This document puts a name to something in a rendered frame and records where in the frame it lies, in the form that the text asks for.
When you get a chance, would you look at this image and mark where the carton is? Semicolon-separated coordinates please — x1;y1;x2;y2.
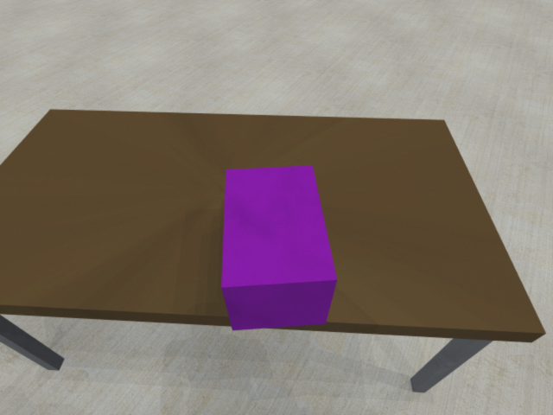
221;165;337;330

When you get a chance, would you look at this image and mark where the table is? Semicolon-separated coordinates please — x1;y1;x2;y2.
0;109;546;393

